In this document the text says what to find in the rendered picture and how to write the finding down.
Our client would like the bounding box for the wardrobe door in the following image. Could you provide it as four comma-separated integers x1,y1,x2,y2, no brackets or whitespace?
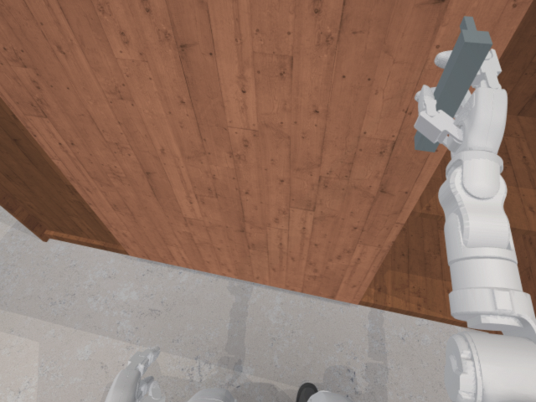
0,0,533,305
0,97,121,245

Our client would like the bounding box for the handle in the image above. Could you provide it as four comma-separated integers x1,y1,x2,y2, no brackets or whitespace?
415,16,492,152

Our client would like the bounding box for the robot right foot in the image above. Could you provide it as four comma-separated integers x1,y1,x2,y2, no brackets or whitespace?
296,383,318,402

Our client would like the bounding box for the robot right upper arm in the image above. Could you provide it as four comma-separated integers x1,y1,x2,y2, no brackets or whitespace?
444,331,536,402

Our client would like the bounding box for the right robot hand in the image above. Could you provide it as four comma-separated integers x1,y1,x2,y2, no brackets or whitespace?
414,49,508,159

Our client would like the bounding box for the robot right forearm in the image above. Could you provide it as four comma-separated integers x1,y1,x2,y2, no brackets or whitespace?
438,150,536,342

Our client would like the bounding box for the left robot hand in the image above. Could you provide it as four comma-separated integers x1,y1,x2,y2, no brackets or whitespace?
105,346,166,402

